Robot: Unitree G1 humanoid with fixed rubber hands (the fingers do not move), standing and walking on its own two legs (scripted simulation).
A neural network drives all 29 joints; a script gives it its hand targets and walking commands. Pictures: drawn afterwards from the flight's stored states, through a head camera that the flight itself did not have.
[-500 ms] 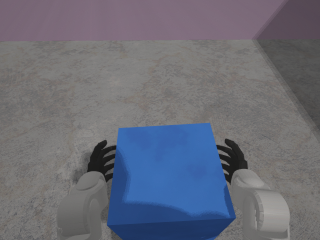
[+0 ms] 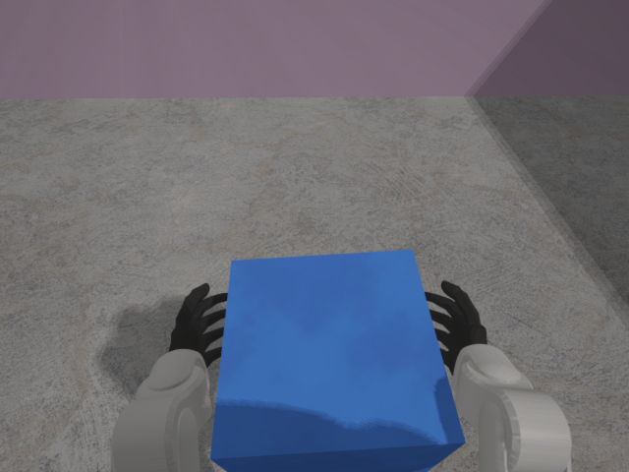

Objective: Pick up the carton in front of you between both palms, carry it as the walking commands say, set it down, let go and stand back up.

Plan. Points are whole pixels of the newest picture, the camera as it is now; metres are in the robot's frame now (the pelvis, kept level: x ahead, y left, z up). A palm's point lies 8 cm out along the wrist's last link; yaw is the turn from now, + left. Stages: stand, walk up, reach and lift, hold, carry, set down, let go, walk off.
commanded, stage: carry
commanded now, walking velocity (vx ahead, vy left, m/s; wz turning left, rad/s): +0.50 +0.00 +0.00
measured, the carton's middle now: (328, 379) +0.23 +0.00 +0.01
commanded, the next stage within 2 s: none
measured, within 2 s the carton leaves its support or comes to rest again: neither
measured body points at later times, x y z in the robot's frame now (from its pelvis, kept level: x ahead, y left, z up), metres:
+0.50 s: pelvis +0.27 -0.02 -0.01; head +0.27 -0.03 +0.44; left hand +0.51 +0.14 +0.07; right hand +0.52 -0.17 +0.07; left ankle +0.31 +0.08 -0.75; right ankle +0.27 -0.13 -0.75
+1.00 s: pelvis +0.35 +0.00 -0.02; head +0.34 +0.00 +0.43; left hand +0.60 +0.16 +0.07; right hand +0.60 -0.15 +0.07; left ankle +0.31 +0.08 -0.75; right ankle +0.27 -0.13 -0.75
